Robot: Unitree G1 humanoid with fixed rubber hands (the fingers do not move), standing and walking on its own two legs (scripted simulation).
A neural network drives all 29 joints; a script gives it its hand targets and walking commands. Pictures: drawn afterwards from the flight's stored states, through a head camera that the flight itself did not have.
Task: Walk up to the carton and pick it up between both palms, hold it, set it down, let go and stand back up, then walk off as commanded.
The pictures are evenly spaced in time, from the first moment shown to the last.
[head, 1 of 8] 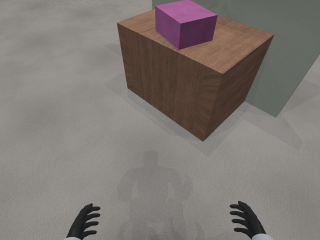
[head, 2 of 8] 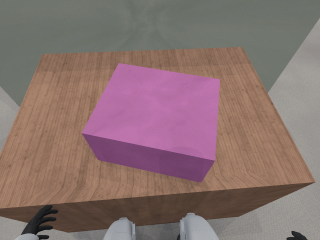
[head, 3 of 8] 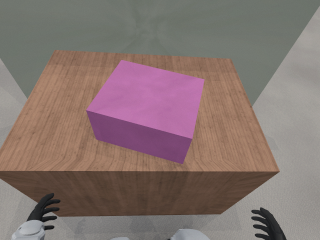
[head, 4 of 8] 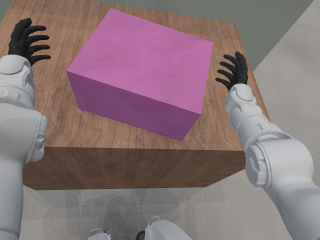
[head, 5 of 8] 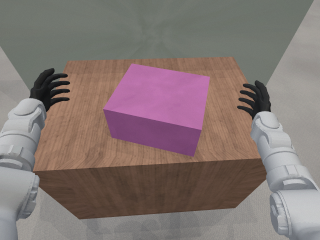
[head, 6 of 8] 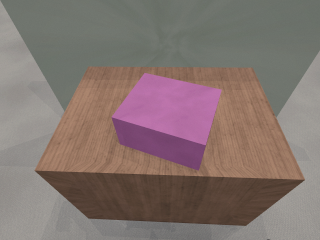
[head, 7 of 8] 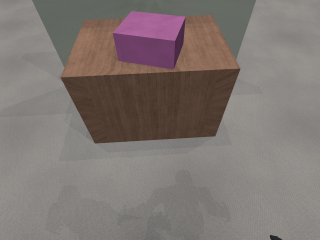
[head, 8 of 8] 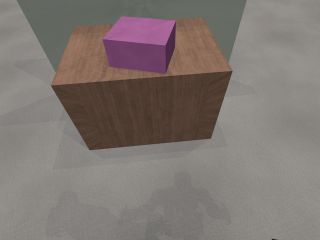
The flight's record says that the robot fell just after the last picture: no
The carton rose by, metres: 0.00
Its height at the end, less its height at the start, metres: +0.00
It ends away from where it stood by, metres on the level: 0.01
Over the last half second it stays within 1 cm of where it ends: yes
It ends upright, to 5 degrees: yes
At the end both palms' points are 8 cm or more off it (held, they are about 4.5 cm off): yes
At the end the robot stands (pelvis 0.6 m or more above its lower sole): yes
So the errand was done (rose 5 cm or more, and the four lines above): no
